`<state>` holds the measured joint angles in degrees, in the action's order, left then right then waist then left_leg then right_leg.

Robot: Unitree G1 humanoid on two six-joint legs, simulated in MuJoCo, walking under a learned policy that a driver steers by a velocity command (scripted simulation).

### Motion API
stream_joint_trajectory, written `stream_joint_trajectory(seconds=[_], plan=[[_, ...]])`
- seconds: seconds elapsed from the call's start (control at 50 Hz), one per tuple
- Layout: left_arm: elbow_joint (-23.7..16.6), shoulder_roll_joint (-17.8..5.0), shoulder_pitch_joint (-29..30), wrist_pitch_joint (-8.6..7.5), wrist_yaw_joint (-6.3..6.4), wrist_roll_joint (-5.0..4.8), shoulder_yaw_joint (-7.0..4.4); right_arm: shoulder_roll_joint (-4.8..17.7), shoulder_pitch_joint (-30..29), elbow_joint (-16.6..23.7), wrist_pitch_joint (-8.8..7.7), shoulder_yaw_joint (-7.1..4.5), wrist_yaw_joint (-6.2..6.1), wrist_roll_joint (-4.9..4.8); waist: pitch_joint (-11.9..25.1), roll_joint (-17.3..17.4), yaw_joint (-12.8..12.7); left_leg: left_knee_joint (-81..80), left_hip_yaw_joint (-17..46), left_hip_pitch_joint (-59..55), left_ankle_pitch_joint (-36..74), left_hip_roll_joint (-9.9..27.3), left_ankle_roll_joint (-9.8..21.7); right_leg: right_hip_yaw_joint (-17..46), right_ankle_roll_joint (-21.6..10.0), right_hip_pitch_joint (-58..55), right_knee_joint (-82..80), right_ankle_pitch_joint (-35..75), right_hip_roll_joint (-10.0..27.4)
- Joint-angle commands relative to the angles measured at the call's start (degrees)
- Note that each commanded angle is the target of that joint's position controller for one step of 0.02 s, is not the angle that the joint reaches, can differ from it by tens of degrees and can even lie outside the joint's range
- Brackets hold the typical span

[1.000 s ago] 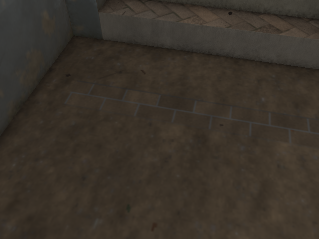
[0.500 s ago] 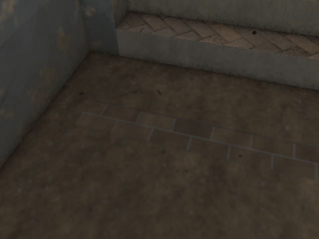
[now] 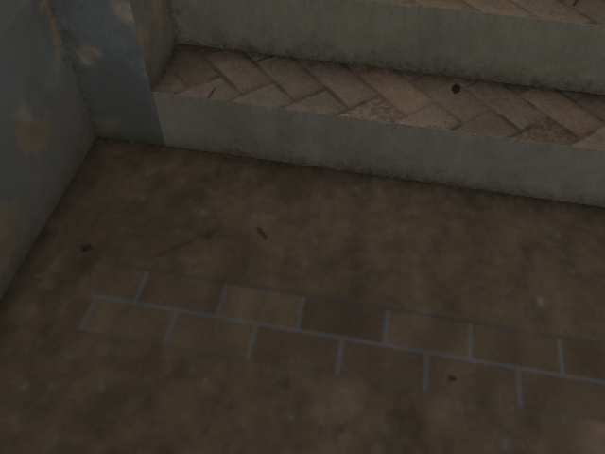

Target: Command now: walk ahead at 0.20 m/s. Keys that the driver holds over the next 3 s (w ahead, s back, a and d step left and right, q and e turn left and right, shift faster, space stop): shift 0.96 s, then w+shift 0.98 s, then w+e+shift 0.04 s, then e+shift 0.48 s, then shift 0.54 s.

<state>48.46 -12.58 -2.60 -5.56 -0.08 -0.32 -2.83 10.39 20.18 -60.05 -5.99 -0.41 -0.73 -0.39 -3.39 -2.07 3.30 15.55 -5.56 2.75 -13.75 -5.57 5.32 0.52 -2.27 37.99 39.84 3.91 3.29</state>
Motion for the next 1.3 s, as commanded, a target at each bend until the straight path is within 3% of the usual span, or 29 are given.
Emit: stream_joint_trajectory(seconds=[0.02,0.06,0.1,0.12,0.14,0.16,0.18,0.2,0.22,0.24,0.3,0.36,0.42,0.44,0.5,0.6,0.7,0.96,0.98,1.0,1.02,1.04,1.06,1.12,1.18,1.2,1.22,1.26,1.3], plan=[[-2.15,-1.75,-0.14,0.19,-0.99,0.16,0.3,9.95,-0.44,1.74,0.06,-1.6,-1.42,-0.27,3.52,6.15,-2.18,0.36,4.37,3.95,44.05,13.75,1.85,-1.82,-0.15,-12.57,-7.82,5.99,-3.08],[-1.61,-4.32,-2.26,0.06,-1.28,0.67,-0.31,9.95,-1.63,1.36,0.73,-1.86,-1.4,-0.04,4.37,6.56,-4.1,5.14,5.94,0.52,46.13,15.41,2.0,-0.79,-1.93,-14.27,-9.09,2.18,-3.48],[1.7,-6.95,-10.38,-0.6,-1.12,1.42,-1.5,9.47,-3.51,1.89,1.53,-1.88,-0.96,0.05,7.88,4.12,-8.1,17.01,5.1,-1.72,46.29,12.4,0.6,-1.83,-4.17,-22.97,-16.09,9.79,-4.68],[2.51,-10.12,-13.57,-0.67,-0.68,2.41,-2.14,8.42,-0.68,2.24,1.31,-1.5,-0.34,1.03,13.16,-0.86,-7.32,28.35,4.51,5.5,32.38,8.39,-1.54,4.04,-7.42,-35.74,-12.05,35.57,1.79],[3.01,-9.09,-15.6,0.1,-0.31,3.65,-1.22,2.74,8.79,-0.18,1.39,0.24,0.44,0.85,22.23,-11.85,-4.33,46.84,4.95,19.13,-6.16,3.05,-5.41,18.35,-19.48,-51.38,-8.93,53.11,16.37],[3.24,-4.12,-16.17,0.55,-0.51,2.73,0.15,4.43,9.74,-1.72,1.74,-0.01,1.19,-0.11,26.76,-9.9,-5.09,54.55,10.77,21.93,-25.71,2.03,-6.3,25.28,-22.63,-51.44,-12.38,47.6,19.06],[2.26,-4.42,-11.04,0.77,-0.69,1.22,0.3,7.92,4.79,-0.26,2.43,-0.99,1.28,-0.82,20.52,-4.79,-4.56,56.57,12.34,24.38,-24.45,4.27,-6.53,23.19,-20.09,-43.62,-15.63,32.51,16.82],[1.15,-4.12,-5.56,1.04,-0.52,0.56,0.57,8.5,-0.24,0.88,3.47,-1.52,0.64,-0.76,14.42,0.1,-3.46,55.14,10.94,25.44,-21.82,6.18,-7.01,19.98,-16.99,-35.39,-18.65,18.12,14.57],[0.63,-4.06,-1.85,1.3,-0.39,0.74,0.93,7.96,-2.62,1.2,4.64,-1.86,-0.1,-0.5,9.91,2.54,-2.16,50.57,10.33,23.49,-19.63,7.68,-7.46,17.21,-14.52,-26.37,-21.86,7.31,12.84],[0.31,-5.13,0.58,1.75,-0.09,1.26,0.7,7.28,-3.23,1.64,5.69,-1.94,-0.81,-0.2,7.87,0.63,-0.72,43.65,9.4,19.43,-17.42,8.7,-7.63,14.58,-12.02,-19.72,-24.15,-2.19,10.27],[1.13,-6.03,-1.09,2.89,0.67,2.43,0.22,4.76,-2.07,0.41,6.83,-1.5,-2.19,0.24,8.7,-3.92,-0.99,31.91,6.34,12.62,-13.95,6.91,-7.76,10.92,-10.79,-15.64,-26.24,-12.09,6.58],[1.68,-6.59,-1.27,3.45,1.43,0.69,0.05,5.12,-1.3,-0.77,7.37,-1.79,-2.05,0.51,9.79,-4.24,-0.05,21.34,4.72,6.73,-2.48,6.29,-6.12,10.61,-8.57,-13.72,-27.19,-28.09,6.01],[3.39,-5.11,-3.98,3.98,1.74,0.32,0.39,6.33,-2.51,-0.35,7.43,-1.87,-1.59,2.33,4.55,-1.9,-0.36,12.0,6.86,6.26,-2.7,8.83,-2.52,8.36,-1.96,-9.82,-25.91,-39.69,2.76],[3.3,-5.55,-5.08,4.24,1.95,0.27,-0.07,9.38,-3.58,-0.45,7.11,-2.47,-1.68,1.75,1.3,3.11,-2.59,8.83,8.99,14.91,-13.23,9.91,-0.73,3.99,-0.26,-13.34,-23.7,-35.77,-0.72],[4.65,-3.41,-6.62,4.01,2.42,0.84,0.12,7.18,-7.64,-0.39,4.74,-1.88,-1.68,1.2,0.91,10.16,-5.07,1.21,11.4,25.46,-19.22,10.71,-1.92,0.47,0.43,-27.57,-15.48,-19.25,-2.77],[6.98,-4.1,-7.83,4.13,2.08,0.76,-0.11,6.47,-4.52,-1.08,3.31,-1.71,-1.55,0.5,0.7,4.02,-3.89,3.91,9.69,20.53,-10.42,9.33,-2.66,1.17,-0.98,-26.5,-15.39,-15.61,-1.85],[8.43,-3.68,-7.96,4.03,1.79,0.43,0.05,6.11,-1.53,-1.6,3.32,-1.44,-1.31,0.47,3.28,2.35,-3.03,6.67,8.41,16.27,-0.55,8.6,-2.45,1.28,-0.96,-28.02,-13.61,-6.57,-1.52],[11.39,-4.02,-7.89,5.43,2.44,-0.01,-0.09,4.74,-0.04,-1.62,4.24,-1.05,-0.99,0.5,3.05,2.68,-3.15,7.67,7.11,13.02,8.8,7.7,-2.68,1.53,-0.82,-29.44,-11.68,-1.32,-1.2],[12.7,-3.25,-9.76,5.54,2.37,-0.16,-0.03,5.07,2.57,-2.79,4.42,-1.35,-1.05,0.19,5.5,3.95,-2.76,6.03,7.31,11.45,-4.41,7.45,-1.42,-1.19,-0.9,-29.68,-9.77,-14.79,-3.53],[12.79,-3.93,-9.34,5.5,2.15,-0.77,-0.49,7.44,3.84,-2.84,4.56,-2.22,-1.05,-0.52,2.57,6.49,-2.08,3.19,11.33,11.8,-22.73,9.45,1.56,-3.55,-0.85,-24.38,-6.24,-31.61,-5.88],[10.63,-4.87,-4.42,4.75,1.8,-1.18,-0.75,10.06,6.6,-2.61,4.12,-3.06,-1.1,-1.17,-2.49,8.89,0.26,-2.81,20.56,9.8,-37.6,15.51,5.43,-3.78,-0.88,-13.32,-1.66,-37.35,-5.92],[7.36,-3.72,1.82,3.31,1.19,-2.2,-0.28,13.43,6.7,-2.2,2.99,-4.18,-1.27,-1.66,-8.01,13.71,1.62,-10.31,32.93,7.22,-42.37,24.86,9.89,-3.73,-1.57,-3.16,5.24,-30.82,-3.82],[5.54,-4.28,5.66,1.86,0.72,-2.49,-0.41,12.99,6.5,-1.77,1.62,-4.25,-1.39,-0.84,-11.1,11.85,2.32,-12.58,38.6,3.59,-37.51,29.15,11.94,0.1,-2.25,5.85,11.56,-29.78,-0.3],[5.82,-4.71,3.45,-1.0,-0.58,-2.26,-1.14,8.54,6.53,-1.19,-0.46,-3.48,-0.62,-0.59,-7.06,6.47,0.19,-9.0,30.62,-10.08,-20.47,26.41,8.47,2.37,-2.48,17.91,16.59,-23.3,4.06],[5.53,-2.56,4.52,-1.45,-1.42,-1.72,-0.7,9.04,3.88,1.27,0.23,-3.63,-0.29,-0.73,-4.05,8.48,-0.33,-9.96,18.29,-0.75,-12.08,20.19,4.93,-2.24,-0.17,2.51,5.0,-17.37,2.41],[2.97,-1.74,6.06,0.99,-3.56,3.74,-0.36,9.8,4.3,0.82,0.24,-3.81,0.14,3.58,-4.47,10.2,-0.52,-11.47,14.52,4.89,-12.5,17.11,4.79,-5.91,0.68,-4.83,0.93,-17.8,0.0],[2.37,-1.72,5.94,2.32,-4.33,3.69,-0.55,10.21,4.22,0.78,0.19,-4.09,0.36,3.8,-5.06,11.63,-0.77,-11.83,12.74,8.52,-12.23,16.98,4.71,-7.72,0.57,-10.44,-1.22,-17.8,-0.68],[2.37,-3.52,1.44,3.26,-4.24,2.49,-1.04,11.57,3.65,0.97,0.01,-4.56,0.68,2.51,-5.07,11.18,-2.64,-10.1,11.61,11.82,-10.69,18.63,5.22,-9.47,-0.42,-19.32,-3.64,-17.02,-1.64],[6.39,-7.01,-13.96,2.65,-2.81,2.15,-2.85,12.61,0.9,1.54,-0.27,-4.7,1.05,2.19,0.8,6.59,-10.71,7.32,6.9,14.54,11.32,16.5,4.11,-10.93,-1.59,-36.23,-6.26,-19.02,-5.01]])
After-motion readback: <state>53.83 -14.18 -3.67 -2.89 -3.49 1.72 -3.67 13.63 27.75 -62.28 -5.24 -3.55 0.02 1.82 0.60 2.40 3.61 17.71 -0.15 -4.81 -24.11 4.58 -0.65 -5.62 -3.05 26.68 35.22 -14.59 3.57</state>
